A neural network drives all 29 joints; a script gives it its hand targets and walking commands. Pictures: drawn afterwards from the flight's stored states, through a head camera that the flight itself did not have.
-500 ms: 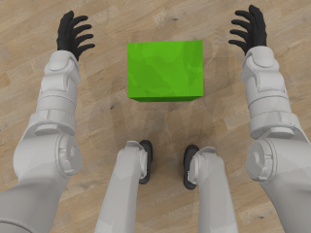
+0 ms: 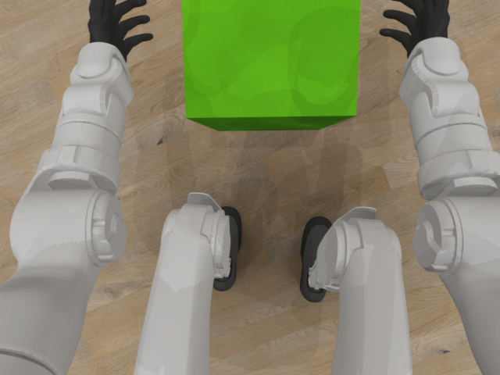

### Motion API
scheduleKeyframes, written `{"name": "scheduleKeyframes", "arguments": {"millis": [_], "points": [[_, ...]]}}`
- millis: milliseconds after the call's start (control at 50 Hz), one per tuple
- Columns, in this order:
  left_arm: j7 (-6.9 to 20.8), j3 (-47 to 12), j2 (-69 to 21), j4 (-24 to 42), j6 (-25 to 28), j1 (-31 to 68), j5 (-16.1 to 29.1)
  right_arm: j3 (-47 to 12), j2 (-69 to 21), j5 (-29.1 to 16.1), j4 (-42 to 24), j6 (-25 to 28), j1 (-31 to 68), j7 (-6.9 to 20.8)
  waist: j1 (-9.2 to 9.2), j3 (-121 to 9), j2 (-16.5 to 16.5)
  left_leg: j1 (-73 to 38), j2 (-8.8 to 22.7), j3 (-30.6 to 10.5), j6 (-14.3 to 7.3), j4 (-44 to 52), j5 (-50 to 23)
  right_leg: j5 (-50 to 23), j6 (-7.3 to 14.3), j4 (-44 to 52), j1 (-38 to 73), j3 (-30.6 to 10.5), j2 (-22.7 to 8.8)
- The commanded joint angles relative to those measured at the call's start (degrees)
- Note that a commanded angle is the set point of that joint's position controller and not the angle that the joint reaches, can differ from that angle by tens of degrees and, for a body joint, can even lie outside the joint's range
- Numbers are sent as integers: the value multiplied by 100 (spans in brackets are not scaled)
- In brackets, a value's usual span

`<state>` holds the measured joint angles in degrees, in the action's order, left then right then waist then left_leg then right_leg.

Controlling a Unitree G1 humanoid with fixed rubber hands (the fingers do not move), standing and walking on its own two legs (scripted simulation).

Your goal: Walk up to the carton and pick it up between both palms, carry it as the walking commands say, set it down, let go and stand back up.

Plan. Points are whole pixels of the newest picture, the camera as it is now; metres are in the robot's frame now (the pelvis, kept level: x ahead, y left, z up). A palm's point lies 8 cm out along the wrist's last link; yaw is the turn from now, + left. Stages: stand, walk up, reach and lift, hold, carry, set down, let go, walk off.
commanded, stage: reach and lift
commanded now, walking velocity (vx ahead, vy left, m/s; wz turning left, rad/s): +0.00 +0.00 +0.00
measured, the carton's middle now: (268, 77) +0.52 +0.03 -0.30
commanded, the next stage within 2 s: none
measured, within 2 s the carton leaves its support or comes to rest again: leaves its support in 1.96 s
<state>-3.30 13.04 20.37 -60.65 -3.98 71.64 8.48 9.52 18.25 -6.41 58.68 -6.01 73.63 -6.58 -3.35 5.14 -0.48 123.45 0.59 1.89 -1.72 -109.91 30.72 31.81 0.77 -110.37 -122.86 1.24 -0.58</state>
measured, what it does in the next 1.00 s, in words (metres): lowers itself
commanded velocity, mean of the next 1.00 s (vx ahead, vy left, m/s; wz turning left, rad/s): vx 0.00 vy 0.00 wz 0.00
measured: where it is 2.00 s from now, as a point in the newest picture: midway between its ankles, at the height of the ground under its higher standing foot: (269, 267)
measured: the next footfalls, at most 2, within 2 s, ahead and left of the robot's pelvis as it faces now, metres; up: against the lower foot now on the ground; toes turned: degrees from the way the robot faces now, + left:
none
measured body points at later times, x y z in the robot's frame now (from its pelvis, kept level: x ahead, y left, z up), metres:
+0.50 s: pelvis -0.03 +0.00 -0.07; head +0.35 +0.02 +0.16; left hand +0.52 +0.24 -0.25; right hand +0.56 -0.15 -0.24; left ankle +0.10 +0.11 -0.41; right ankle +0.10 -0.11 -0.41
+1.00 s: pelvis -0.02 +0.00 -0.07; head +0.35 +0.01 +0.19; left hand +0.52 +0.21 -0.24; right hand +0.55 -0.14 -0.24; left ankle +0.10 +0.11 -0.41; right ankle +0.10 -0.11 -0.41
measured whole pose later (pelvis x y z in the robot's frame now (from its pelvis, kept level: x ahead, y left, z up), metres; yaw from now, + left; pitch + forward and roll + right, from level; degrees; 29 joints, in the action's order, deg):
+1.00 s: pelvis -0.02 +0.00 -0.07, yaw +0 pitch +36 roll +0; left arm -6.3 4.0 20.9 -68.6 -1.2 82.8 15.4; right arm 1.5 20.1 -14.7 66.7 -2.4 83.8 -8.2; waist -3.1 19.7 -0.2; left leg 128.5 1.0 1.9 -1.9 -122.8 30.5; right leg 31.7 1.2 -123.4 -128.0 1.5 -0.6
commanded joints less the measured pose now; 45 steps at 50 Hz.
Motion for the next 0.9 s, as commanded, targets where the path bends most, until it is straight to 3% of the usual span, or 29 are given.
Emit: {"name": "scheduleKeyframes", "arguments": {"millis": [0, 20, 40, 60, 80, 120, 140, 160, 180, 200, 240, 280, 340, 360, 380, 400, 440, 460, 520, 560, 580, 600, 660, 700, 720, 760, 780, 820, 880], "points": [[-13, -225, 810, 434, 221, 1429, 298, -112, 666, -41, -534, 226, 1579, -80, -19, -6140, -151, -2831, -305, -12, 295, 499, -2076, -1841, -258, 435, 3076, -22, 339], [-124, -171, 1111, 970, 248, 1551, 253, 10, 872, -47, -789, 273, 1515, -92, 46, -6646, -255, -3325, -310, -48, 320, 512, -2344, -1992, -280, 270, 3236, 129, 377], [-122, -342, 898, 401, 206, 1472, 329, -120, 861, -185, -532, 228, 1459, -114, -96, -6498, 68, -3541, -278, -68, 357, 332, -2240, -1669, -278, 292, 2964, 8, 324], [-133, -403, 934, 130, 196, 1463, 415, -213, 811, -255, -220, 247, 1487, -80, -56, -5844, -70, -3200, -252, -131, 319, 324, -1981, -1524, -242, 220, 2801, 18, 329], [-169, -456, 948, 886, 213, 1922, 521, -184, 910, -292, -808, 251, 1701, -83, 132, -6408, -148, -3647, -271, -153, 305, 253, -2193, -1586, -255, 190, 2863, 41, 337], [-213, -539, 1123, 1081, 327, 2161, 667, -230, 1040, -309, -935, 344, 2068, -148, 58, -6656, -114, -3291, -262, -77, 301, 88, -2312, -1959, -195, -17, 3376, -73, 289], [-193, -660, 1190, 126, 303, 2001, 669, -460, 771, -643, -268, 321, 2145, -103, -310, -5638, 56, -3046, -175, -104, 264, 96, -1841, -1295, -209, -80, 2576, -67, 247], [-209, -329, 1302, 21, 294, 1894, 430, -535, 819, -720, -412, 288, 2168, -71, -471, -5634, -37, -3051, -136, -104, 195, 78, -1719, -1194, -227, -44, 2556, -110, 261], [-251, -583, 1252, 576, 257, 2252, 621, -627, 846, -714, -768, 285, 2314, -101, -265, -6232, -155, -3498, -190, -127, 199, 27, -2071, -1540, -225, -80, 3022, -47, 291], [-235, -401, 1311, -174, 260, 1915, 487, -550, 897, -669, -22, 301, 2176, -64, -346, -5259, -215, -2645, -99, -106, 227, -21, -1584, -1175, -218, -217, 2554, -55, 223], [-171, -796, 958, -577, 237, 1996, 585, -710, 596, -726, 874, 230, 1728, -27, -154, -4989, -74, -2771, -52, -247, 274, -117, -1453, -998, -164, -288, 2430, -112, 172], [-177, -840, 856, 379, 300, 2361, 744, -529, 1030, -810, -504, 431, 2499, -78, -39, -5964, 181, -3363, -123, -268, 304, -87, -1928, -1558, -185, -380, 2797, 12, 242], [-241, -682, 1310, 144, 329, 2479, 725, -468, 1192, -648, 25, 365, 2457, -176, -32, -5961, -18, -3065, -77, -74, 289, -308, -1685, -1203, -131, -386, 2667, -4, 195], [-277, -917, 1160, -22, 237, 2521, 901, -372, 1481, -643, -274, 400, 2713, -198, 171, -6458, 32, -3708, -134, -243, 278, -360, -1848, -1305, -180, -598, 2867, 104, 229], [-355, -610, 1644, 900, 302, 2850, 798, -588, 1423, -836, -1006, 399, 3034, -253, -264, -6923, -21, -3924, -156, -116, 239, -436, -2215, -1611, -145, -615, 3277, 40, 230], [-391, -902, 1504, 1033, 271, 2867, 1013, -478, 1622, -768, -1173, 412, 3160, -287, 46, -7504, -51, -4299, -175, -177, 246, -507, -2322, -1667, -151, -730, 3441, 161, 218], [-443, -787, 1682, 854, 184, 3061, 931, -771, 1459, -1057, -790, 233, 3175, -295, -218, -7615, 32, -4319, -134, -4, 250, -554, -1950, -1452, -122, -710, 3927, 91, 186], [-390, -905, 1346, -278, 55, 2634, 951, -859, 1196, -996, 646, 86, 2492, -238, -65, -6169, -30, -3633, -111, -135, 277, -445, -1304, -862, -121, -676, 3286, 95, 155], [-343, -939, 1190, 366, 202, 2769, 867, -745, 946, -1087, 128, 227, 2583, -117, -82, -5843, 44, -3663, -102, -182, 247, -355, -1580, -996, -70, -613, 2817, 40, 254], [-334, -785, 1230, 93, 213, 2606, 710, -905, 965, -1099, 222, 262, 2609, -137, -313, -5820, 95, -3720, -104, -54, 290, -634, -2078, -1335, -114, -705, 2767, -30, 262], [-365, -770, 1282, 318, 268, 2696, 724, -769, 1077, -993, -19, 317, 2683, -163, -228, -6080, -112, -3578, -131, -83, 293, -676, -2216, -1531, -122, -769, 2900, 6, 262], [-340, -956, 1038, 300, 278, 2651, 755, -786, 942, -1124, -64, 396, 2780, -137, -190, -5945, 236, -3402, -159, -61, 317, -563, -2236, -1673, -65, -702, 2954, -40, 313], [-306, -819, 1102, -35, 268, 2554, 672, -635, 1022, -1001, 206, 364, 2610, -135, -224, -5452, 321, -3551, -130, -151, 309, -525, -2001, -1242, -110, -689, 2127, 56, 258], [-295, -639, 1144, -293, 184, 2359, 584, -610, 1119, -725, 562, 318, 2424, -138, -38, -4893, -77, -2759, -110, -145, 336, -439, -1463, -977, -166, -602, 2318, 33, 208], [-308, -759, 1024, -4, 260, 2594, 579, -577, 1050, -676, 317, 419, 2582, -147, 57, -4915, 14, -2830, -149, -193, 359, -314, -1674, -1232, -155, -570, 2294, 37, 309], [-189, -711, 722, -668, 256, 2090, 522, -617, 739, -757, 695, 405, 2129, -52, 49, -4564, 22, -2517, -129, -231, 268, -323, -1319, -949, -146, -432, 1892, -68, 251], [-146, -946, 547, -727, 265, 2212, 733, -646, 689, -647, 732, 456, 2090, -81, 287, -4714, -86, -2600, -187, -214, 289, -331, -1374, -1041, -138, -406, 2263, -24, 253], [-277, -748, 879, 60, 392, 2599, 661, -504, 1007, -755, 55, 574, 2540, -194, 15, -5560, 167, -3119, -168, -134, 330, -435, -1879, -1484, -67, -518, 2598, -64, 288], [-337, -812, 921, 229, 457, 2642, 748, -568, 809, -679, 89, 568, 2452, -213, 22, -5630, 35, -3027, -247, -189, 319, -449, -2158, -1578, -112, -586, 2405, -45, 320]]}}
